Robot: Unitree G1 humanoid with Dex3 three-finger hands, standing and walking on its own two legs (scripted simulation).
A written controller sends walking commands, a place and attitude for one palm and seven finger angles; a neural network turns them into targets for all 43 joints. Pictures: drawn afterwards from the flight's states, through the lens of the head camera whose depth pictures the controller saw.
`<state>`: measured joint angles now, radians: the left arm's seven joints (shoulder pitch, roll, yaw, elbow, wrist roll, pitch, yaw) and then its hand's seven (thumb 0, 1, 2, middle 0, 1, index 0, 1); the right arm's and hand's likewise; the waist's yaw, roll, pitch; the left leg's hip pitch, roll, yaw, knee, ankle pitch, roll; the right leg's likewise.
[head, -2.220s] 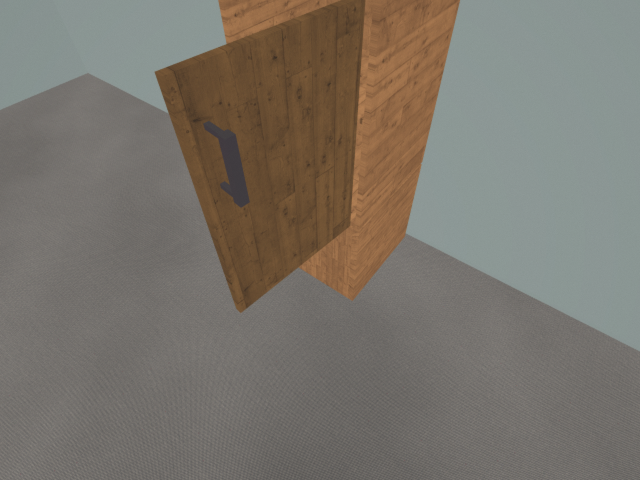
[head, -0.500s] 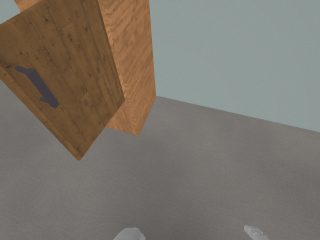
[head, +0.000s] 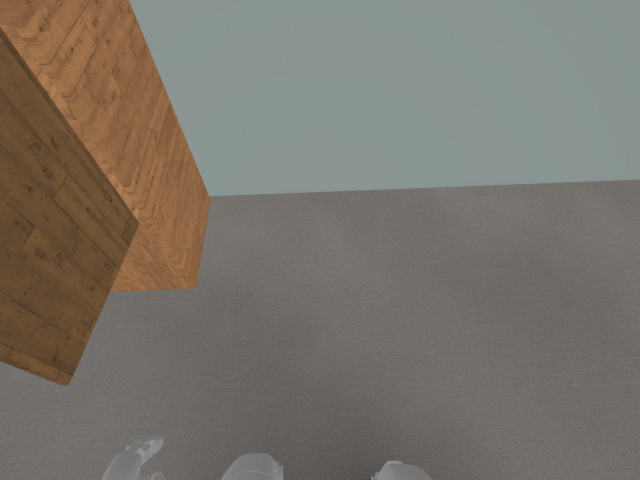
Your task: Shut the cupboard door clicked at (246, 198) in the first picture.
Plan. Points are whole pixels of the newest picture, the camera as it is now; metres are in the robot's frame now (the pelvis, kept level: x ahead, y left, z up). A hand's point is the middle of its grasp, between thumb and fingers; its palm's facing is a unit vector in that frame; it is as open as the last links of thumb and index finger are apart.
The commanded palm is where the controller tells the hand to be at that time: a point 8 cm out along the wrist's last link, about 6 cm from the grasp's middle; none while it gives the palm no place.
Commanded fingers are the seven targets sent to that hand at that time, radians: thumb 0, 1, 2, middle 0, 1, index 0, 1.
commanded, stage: walk to a spot facing it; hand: left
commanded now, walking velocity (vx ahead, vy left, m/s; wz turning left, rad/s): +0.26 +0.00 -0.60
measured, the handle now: out of the picture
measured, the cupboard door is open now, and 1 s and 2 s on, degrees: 83 83 83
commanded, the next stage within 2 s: turn to face it in 1.36 s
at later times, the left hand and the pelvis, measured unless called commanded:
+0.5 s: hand (274, 361) +0.29 +0.10 -0.14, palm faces -0.40 -0.90 -0.17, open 7.4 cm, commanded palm none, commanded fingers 0.00 0.90 0.90 -0.20 -0.30 -0.20 -0.30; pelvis +0.09 -0.03 +0.02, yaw -20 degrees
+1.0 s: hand (305, 309) +0.38 +0.06 -0.16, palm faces -0.46 -0.87 -0.20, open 7.3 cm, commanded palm none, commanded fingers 0.00 0.90 0.90 -0.20 -0.30 -0.20 -0.30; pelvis +0.27 -0.11 +0.01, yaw -32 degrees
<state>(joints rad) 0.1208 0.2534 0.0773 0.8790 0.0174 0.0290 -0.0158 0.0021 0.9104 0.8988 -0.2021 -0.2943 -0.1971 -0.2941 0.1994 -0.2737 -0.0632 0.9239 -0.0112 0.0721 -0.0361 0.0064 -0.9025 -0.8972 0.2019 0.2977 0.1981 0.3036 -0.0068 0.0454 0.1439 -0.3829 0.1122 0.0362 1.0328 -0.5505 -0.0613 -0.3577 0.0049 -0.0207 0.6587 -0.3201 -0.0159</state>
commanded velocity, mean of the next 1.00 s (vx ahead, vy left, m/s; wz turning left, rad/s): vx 0.33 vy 0.00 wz -0.46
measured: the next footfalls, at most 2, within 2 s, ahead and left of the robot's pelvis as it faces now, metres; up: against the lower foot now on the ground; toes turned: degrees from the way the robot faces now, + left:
left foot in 0.20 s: +0.07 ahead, +0.13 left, +0.00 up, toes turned -2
right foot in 0.54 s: +0.14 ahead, -0.18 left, +0.00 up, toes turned -28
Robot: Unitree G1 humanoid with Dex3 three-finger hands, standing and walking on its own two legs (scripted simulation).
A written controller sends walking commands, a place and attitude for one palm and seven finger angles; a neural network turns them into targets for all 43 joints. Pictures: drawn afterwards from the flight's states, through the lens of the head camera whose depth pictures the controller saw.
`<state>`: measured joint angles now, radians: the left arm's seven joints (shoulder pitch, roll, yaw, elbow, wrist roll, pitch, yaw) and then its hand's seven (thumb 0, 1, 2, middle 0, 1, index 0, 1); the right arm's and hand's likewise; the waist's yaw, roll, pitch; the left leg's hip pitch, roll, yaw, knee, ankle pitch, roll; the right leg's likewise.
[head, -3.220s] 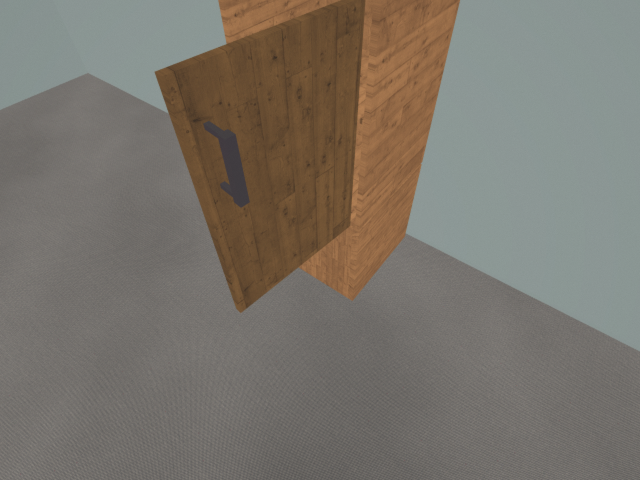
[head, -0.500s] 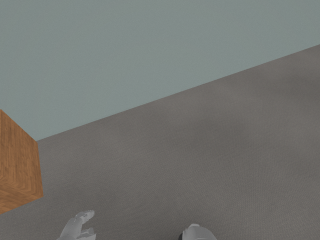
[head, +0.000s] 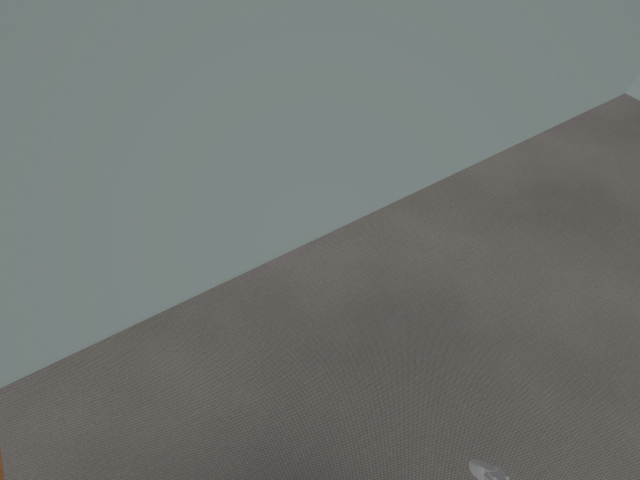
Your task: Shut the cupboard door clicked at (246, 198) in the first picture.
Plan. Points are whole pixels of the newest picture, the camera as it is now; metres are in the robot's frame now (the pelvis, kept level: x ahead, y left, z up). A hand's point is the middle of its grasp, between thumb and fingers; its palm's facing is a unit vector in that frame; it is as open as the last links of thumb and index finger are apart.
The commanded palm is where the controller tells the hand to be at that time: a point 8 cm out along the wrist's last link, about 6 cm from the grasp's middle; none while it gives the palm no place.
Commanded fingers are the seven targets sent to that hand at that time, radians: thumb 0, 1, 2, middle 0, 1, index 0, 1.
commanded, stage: walk to a spot facing it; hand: left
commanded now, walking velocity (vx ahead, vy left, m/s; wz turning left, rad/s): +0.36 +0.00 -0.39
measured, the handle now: out of the picture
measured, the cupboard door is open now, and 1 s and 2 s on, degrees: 83 83 83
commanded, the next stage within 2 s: turn to face it in 0.36 s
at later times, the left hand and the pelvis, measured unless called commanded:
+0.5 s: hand (264, 359) +0.31 +0.11 -0.15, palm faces -0.10 -0.97 -0.21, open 7.2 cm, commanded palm none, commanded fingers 0.00 0.90 0.90 -0.20 -0.30 -0.20 -0.30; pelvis +0.23 -0.07 +0.01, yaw -7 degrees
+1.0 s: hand (282, 284) +0.46 +0.10 -0.15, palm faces +0.17 -0.95 -0.25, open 7.4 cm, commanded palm none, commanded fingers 0.00 0.90 0.90 -0.20 -0.30 -0.20 -0.30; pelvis +0.38 -0.10 +0.00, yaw +9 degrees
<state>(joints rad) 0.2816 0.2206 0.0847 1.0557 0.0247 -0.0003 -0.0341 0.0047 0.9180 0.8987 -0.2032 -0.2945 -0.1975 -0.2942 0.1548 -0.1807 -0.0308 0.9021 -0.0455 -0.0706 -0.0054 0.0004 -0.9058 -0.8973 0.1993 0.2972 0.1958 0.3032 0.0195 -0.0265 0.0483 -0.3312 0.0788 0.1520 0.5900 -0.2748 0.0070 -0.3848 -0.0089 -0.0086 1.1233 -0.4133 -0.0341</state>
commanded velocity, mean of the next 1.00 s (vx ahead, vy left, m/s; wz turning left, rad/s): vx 0.13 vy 0.00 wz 0.24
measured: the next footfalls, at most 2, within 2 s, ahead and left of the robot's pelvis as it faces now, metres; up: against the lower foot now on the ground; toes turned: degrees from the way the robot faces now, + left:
right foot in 0.26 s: +0.23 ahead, -0.16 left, +0.00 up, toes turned -13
left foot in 0.62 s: +0.43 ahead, +0.04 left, +0.00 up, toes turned +3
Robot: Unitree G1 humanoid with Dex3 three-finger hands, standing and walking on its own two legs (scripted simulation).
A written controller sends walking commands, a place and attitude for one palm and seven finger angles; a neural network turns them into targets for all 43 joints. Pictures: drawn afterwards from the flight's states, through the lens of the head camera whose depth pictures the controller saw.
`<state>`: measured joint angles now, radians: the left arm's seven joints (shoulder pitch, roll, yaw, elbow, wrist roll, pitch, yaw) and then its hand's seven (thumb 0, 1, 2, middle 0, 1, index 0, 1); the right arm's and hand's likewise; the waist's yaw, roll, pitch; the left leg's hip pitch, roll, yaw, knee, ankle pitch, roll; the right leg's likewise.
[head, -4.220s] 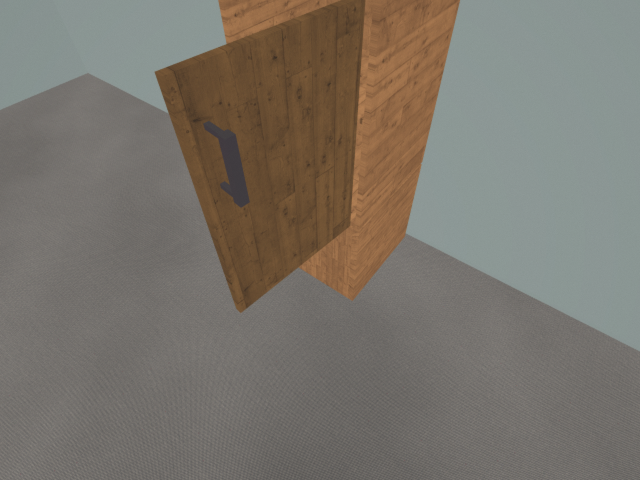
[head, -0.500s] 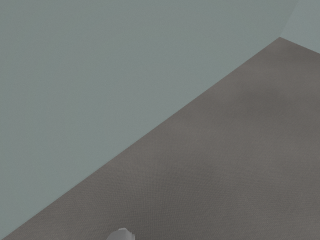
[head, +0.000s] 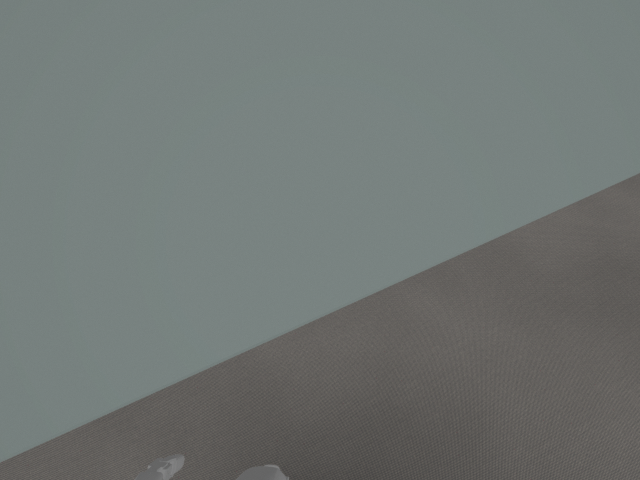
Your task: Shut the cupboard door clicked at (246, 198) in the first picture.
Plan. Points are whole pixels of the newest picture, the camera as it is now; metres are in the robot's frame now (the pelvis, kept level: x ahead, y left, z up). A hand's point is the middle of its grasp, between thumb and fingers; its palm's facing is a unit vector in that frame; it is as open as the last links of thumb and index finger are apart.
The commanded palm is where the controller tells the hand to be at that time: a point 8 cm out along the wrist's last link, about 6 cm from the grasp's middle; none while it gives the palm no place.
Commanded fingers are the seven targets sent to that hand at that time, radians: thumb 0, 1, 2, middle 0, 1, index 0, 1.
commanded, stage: turn to face it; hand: left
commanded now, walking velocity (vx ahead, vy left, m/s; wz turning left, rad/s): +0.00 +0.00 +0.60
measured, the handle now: out of the picture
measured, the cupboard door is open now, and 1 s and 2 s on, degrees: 83 83 83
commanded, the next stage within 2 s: none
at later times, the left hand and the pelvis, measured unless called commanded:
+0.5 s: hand out of the picture +0.09 +0.21 -0.15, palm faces +0.34 -0.89 -0.30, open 7.4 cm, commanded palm none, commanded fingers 0.00 0.90 0.90 -0.20 -0.30 -0.20 -0.30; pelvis +0.07 -0.03 +0.00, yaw +20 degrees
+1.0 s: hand out of the picture +0.01 +0.18 -0.17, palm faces +0.64 -0.73 -0.24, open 7.4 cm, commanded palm none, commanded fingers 0.00 0.90 0.90 -0.20 -0.30 -0.20 -0.30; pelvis +0.09 -0.03 +0.00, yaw +39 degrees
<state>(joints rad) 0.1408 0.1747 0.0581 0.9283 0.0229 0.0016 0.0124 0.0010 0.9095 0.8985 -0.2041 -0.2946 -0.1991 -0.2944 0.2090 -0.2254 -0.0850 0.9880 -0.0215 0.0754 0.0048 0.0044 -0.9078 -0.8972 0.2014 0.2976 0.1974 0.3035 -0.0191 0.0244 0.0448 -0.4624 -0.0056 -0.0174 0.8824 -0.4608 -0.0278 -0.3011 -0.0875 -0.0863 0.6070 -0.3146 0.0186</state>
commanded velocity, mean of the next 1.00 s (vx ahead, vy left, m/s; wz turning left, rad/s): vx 0.00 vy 0.00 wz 0.60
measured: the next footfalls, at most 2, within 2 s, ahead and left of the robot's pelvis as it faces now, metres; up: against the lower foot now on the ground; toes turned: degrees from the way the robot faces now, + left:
left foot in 0.22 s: +0.07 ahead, +0.13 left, +0.00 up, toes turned +19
right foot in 0.52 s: +0.16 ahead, -0.14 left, +0.00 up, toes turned +16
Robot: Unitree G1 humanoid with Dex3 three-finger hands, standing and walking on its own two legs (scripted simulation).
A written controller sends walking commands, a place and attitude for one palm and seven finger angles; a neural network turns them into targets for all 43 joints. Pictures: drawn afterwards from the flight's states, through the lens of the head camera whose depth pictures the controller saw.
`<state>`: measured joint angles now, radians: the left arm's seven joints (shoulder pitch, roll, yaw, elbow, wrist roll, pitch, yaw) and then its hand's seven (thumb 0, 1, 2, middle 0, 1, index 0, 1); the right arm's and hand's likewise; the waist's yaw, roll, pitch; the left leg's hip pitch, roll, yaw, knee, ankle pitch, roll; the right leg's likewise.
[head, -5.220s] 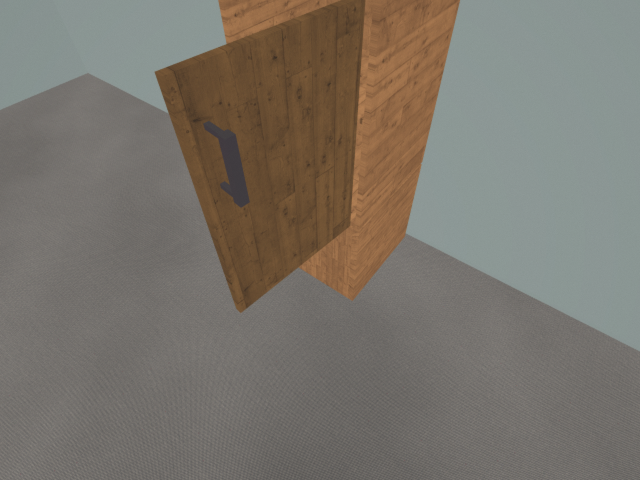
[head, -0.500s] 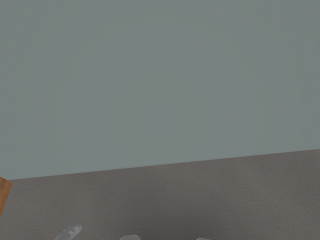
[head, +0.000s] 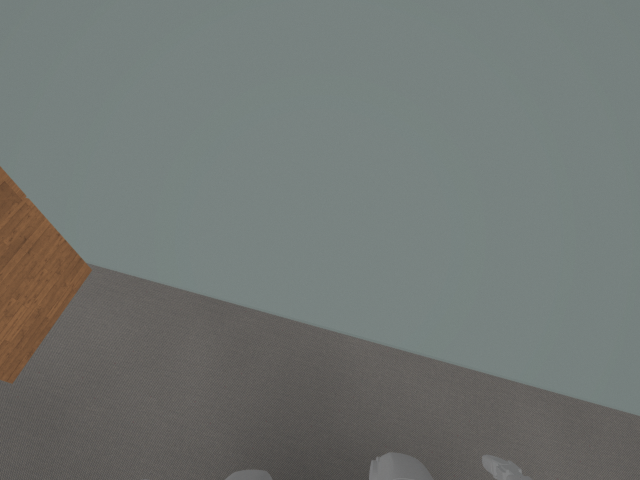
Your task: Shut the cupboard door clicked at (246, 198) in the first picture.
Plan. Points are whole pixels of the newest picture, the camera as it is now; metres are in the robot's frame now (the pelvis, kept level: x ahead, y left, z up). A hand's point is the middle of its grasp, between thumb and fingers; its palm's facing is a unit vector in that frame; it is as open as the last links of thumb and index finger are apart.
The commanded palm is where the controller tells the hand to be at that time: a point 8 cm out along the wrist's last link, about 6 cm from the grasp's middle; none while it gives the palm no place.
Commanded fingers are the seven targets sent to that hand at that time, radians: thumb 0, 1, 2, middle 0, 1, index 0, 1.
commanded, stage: turn to face it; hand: left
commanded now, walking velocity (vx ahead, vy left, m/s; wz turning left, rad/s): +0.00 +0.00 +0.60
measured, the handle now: out of the picture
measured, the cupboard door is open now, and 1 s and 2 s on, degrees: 83 83 83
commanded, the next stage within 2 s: take the last steps up to it in 1.84 s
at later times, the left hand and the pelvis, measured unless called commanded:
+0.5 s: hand out of the picture +0.05 +0.15 -0.15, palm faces +0.28 -0.93 -0.22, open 7.4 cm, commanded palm none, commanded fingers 0.00 0.90 0.90 -0.20 -0.30 -0.20 -0.30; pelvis +0.02 -0.04 +0.01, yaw +18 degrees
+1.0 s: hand out of the picture +0.02 +0.18 -0.15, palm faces +0.55 -0.78 -0.30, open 7.4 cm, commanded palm none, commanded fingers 0.00 0.90 0.90 -0.20 -0.30 -0.20 -0.30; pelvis +0.05 -0.05 +0.00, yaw +35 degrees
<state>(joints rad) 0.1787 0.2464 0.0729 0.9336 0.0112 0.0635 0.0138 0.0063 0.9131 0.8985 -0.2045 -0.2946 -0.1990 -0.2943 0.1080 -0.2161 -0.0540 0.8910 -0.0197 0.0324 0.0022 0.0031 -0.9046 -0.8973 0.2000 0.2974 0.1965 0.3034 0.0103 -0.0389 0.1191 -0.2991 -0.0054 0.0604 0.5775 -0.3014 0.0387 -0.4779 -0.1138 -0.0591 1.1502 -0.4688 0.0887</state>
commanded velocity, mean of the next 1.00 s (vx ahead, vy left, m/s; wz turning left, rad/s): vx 0.00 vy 0.00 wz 0.60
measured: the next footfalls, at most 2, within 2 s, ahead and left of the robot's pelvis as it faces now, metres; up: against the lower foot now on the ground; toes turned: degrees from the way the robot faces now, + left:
right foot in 0.26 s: +0.06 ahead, -0.17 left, +0.00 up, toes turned +5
left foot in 0.58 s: +0.03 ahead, +0.09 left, +0.00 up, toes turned +26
